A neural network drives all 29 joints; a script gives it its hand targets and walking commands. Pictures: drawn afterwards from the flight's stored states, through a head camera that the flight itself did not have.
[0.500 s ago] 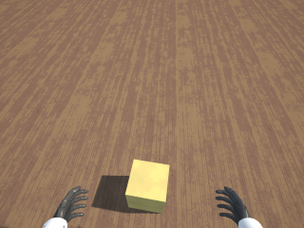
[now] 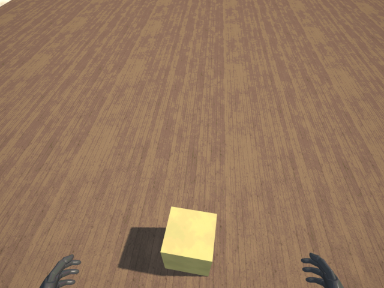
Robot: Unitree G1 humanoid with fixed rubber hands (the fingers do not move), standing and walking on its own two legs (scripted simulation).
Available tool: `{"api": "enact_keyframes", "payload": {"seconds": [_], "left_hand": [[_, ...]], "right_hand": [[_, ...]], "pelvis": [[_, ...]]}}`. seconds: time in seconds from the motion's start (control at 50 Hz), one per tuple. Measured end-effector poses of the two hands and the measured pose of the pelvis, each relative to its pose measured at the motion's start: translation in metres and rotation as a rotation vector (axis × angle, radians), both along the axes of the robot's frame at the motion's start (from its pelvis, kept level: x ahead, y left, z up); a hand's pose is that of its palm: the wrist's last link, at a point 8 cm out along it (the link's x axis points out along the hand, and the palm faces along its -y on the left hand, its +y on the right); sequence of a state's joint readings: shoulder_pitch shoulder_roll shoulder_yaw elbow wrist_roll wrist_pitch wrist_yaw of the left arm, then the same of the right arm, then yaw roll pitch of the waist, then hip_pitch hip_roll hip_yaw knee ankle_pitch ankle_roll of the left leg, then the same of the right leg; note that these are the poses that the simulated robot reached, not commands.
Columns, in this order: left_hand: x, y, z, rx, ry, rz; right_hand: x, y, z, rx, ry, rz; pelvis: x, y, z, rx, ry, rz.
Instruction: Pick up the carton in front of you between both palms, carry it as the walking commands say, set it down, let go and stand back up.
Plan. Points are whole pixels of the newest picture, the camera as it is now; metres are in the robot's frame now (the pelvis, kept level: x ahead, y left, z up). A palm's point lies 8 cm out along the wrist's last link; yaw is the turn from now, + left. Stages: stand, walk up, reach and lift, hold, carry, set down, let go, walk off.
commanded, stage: stand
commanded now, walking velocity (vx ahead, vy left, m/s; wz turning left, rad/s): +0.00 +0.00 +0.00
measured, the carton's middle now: (190, 242) +0.43 +0.01 -0.65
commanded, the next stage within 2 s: none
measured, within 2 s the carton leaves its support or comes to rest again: neither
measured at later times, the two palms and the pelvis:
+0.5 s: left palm out of the picture +0.12 +0.29 -0.08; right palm out of the picture +0.13 -0.30 -0.09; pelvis +0.00 -0.01 +0.01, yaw +0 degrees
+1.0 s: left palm out of the picture +0.08 +0.30 -0.09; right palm out of the picture +0.09 -0.31 -0.09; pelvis -0.02 -0.01 +0.01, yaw +1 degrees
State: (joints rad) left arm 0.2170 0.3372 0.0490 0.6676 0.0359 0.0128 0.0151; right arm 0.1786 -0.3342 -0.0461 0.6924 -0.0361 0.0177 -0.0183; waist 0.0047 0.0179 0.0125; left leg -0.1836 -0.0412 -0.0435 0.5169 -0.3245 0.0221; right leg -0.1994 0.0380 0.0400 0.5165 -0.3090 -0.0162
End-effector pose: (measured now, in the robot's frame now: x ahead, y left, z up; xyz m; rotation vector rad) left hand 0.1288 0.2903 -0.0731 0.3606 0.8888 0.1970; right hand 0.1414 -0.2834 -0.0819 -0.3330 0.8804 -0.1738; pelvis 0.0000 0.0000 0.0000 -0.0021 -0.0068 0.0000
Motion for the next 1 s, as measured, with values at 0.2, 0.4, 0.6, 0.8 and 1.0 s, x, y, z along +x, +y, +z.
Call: {"api": "enact_keyframes", "payload": {"seconds": [0.2, 0.4, 0.6, 0.8, 1.0], "left_hand": [[0.010, -0.007, -0.005, -0.011, 0.011, 0.000], [0.000, -0.005, -0.008, -0.008, 0.046, 0.012], [-0.017, -0.002, -0.008, -0.003, 0.076, 0.030], [-0.036, 0.003, -0.010, 0.000, 0.116, 0.050], [-0.050, 0.007, -0.012, 0.002, 0.154, 0.064]], "right_hand": [[0.004, -0.005, -0.003, -0.008, 0.030, -0.003], [-0.009, -0.014, -0.005, -0.023, 0.071, -0.018], [-0.024, -0.019, -0.006, -0.025, 0.103, -0.022], [-0.042, -0.024, -0.008, -0.029, 0.145, -0.029], [-0.056, -0.028, -0.010, -0.033, 0.185, -0.037]], "pelvis": [[0.009, -0.003, 0.002, 0.004, -0.001, 0.002], [0.005, -0.006, 0.004, 0.004, -0.012, 0.004], [-0.003, -0.008, 0.007, 0.004, -0.026, 0.006], [-0.011, -0.009, 0.010, 0.004, -0.036, 0.008], [-0.017, -0.009, 0.011, 0.003, -0.040, 0.009]]}}
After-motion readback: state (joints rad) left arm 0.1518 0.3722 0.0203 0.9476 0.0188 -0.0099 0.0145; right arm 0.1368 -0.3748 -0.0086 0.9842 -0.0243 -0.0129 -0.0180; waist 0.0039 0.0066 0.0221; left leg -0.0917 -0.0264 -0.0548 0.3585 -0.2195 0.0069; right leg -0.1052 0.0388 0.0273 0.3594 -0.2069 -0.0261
